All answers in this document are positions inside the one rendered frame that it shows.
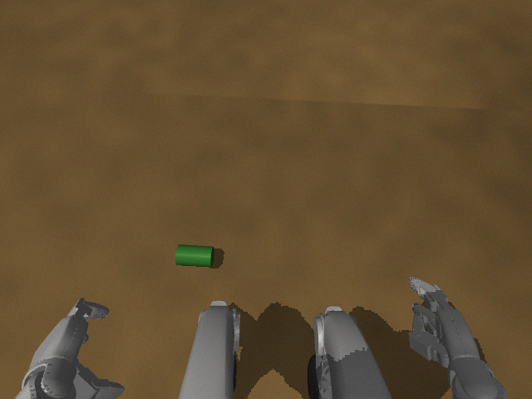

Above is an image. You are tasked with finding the right robot arm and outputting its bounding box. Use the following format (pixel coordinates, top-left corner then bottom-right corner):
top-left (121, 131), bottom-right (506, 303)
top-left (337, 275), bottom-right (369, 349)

top-left (447, 357), bottom-right (508, 399)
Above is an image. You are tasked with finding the can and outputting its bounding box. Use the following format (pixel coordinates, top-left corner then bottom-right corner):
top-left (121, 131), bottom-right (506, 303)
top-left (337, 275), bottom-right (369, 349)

top-left (175, 244), bottom-right (214, 267)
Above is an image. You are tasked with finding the right robot hand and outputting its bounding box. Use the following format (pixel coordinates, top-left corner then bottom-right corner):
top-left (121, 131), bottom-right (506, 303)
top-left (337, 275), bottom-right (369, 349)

top-left (408, 277), bottom-right (480, 369)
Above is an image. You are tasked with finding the left robot hand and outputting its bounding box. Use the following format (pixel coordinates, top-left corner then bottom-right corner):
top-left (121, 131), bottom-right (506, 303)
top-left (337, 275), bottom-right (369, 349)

top-left (29, 298), bottom-right (125, 399)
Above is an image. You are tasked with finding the left robot arm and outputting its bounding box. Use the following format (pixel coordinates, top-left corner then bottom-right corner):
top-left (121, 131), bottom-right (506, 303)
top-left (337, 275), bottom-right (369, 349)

top-left (14, 358), bottom-right (76, 399)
